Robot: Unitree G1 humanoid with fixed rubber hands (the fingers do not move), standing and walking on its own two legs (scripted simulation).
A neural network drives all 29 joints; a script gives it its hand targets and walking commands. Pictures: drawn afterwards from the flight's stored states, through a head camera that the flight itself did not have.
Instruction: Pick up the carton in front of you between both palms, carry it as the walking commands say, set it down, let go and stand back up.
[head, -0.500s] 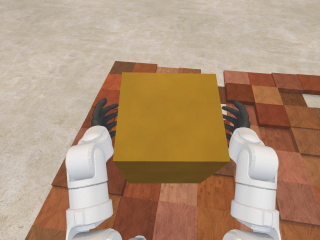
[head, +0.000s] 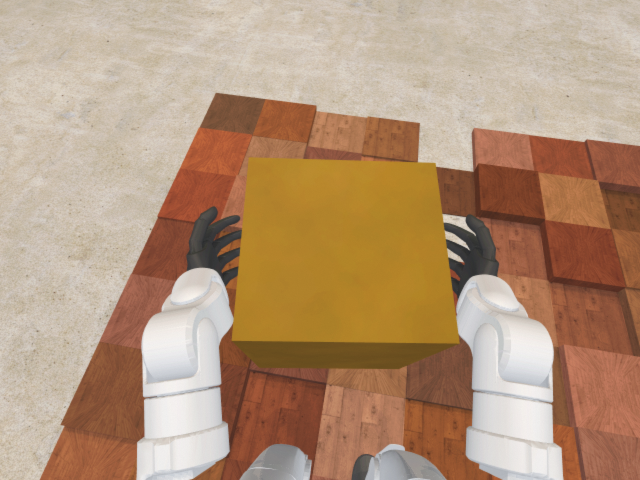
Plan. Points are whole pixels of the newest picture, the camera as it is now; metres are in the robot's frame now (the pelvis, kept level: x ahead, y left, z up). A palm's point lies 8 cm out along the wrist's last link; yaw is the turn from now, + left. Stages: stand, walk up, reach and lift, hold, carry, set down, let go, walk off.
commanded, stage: carry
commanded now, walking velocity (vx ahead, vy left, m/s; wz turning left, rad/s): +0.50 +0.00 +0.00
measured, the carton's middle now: (335, 279) +0.35 +0.03 -0.01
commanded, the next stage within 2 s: none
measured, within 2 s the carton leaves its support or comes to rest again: neither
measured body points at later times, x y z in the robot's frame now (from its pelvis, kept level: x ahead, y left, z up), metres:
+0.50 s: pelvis +0.32 +0.08 -0.03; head +0.33 +0.09 +0.42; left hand +0.68 +0.23 +0.10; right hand +0.66 -0.09 +0.11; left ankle +0.21 +0.14 -0.76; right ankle +0.40 -0.04 -0.68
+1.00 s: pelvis +0.64 +0.09 +0.01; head +0.69 +0.09 +0.46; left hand +0.98 +0.25 +0.08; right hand +0.98 -0.06 +0.07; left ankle +0.64 +0.17 -0.72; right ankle +0.57 -0.02 -0.66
